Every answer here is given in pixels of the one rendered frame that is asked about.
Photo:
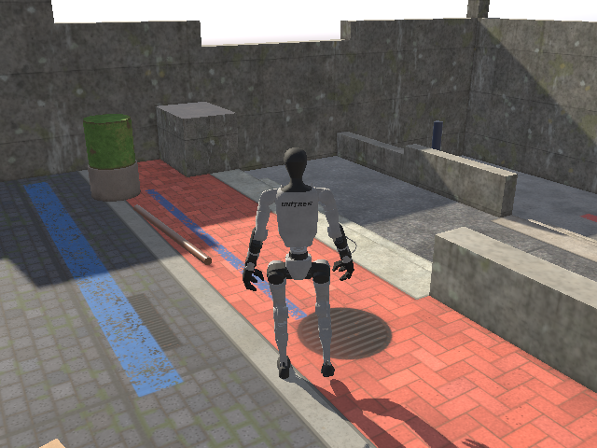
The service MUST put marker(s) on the robot left hand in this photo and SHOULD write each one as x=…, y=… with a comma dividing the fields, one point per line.
x=247, y=277

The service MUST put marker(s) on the robot right hand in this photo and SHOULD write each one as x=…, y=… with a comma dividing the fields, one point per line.
x=344, y=266

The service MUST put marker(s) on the robot left thigh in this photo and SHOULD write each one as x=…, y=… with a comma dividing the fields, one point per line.
x=277, y=282

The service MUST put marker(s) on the robot right forearm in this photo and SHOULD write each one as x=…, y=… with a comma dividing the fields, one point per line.
x=342, y=247

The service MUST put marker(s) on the left robot upper arm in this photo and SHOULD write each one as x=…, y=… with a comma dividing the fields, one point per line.
x=263, y=213

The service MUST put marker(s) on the robot left forearm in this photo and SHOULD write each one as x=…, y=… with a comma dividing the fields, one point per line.
x=253, y=252

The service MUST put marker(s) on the robot left foot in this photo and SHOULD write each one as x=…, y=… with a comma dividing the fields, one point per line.
x=284, y=370

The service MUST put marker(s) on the right robot upper arm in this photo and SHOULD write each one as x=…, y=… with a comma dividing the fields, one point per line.
x=331, y=211

